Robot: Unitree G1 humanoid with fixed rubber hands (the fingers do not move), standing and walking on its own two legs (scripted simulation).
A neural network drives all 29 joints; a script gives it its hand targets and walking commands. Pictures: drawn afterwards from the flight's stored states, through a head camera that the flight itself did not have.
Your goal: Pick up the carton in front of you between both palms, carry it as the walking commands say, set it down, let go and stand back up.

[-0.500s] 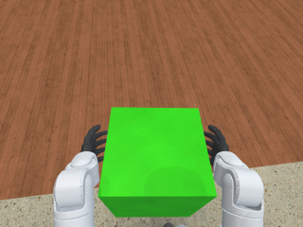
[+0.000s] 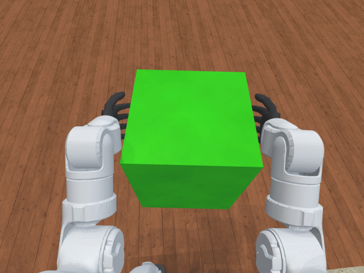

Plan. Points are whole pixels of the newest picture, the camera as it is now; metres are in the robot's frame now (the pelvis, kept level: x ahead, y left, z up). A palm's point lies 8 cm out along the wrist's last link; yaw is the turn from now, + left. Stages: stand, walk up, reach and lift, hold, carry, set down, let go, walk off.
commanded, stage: carry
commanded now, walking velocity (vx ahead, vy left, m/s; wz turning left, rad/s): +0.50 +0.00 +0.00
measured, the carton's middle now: (188, 147) +0.36 +0.01 +0.10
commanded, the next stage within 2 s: none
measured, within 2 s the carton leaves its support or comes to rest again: neither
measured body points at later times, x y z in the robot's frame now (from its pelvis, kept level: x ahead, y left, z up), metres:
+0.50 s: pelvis +0.34 -0.02 +0.01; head +0.45 -0.01 +0.45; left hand +0.75 +0.15 +0.14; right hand +0.75 -0.15 +0.14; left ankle +0.18 +0.08 -0.67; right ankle +0.44 -0.09 -0.70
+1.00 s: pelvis +0.68 +0.00 +0.07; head +0.73 -0.01 +0.52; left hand +1.09 +0.11 +0.20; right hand +1.05 -0.19 +0.20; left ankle +0.69 +0.08 -0.66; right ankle +0.61 -0.10 -0.54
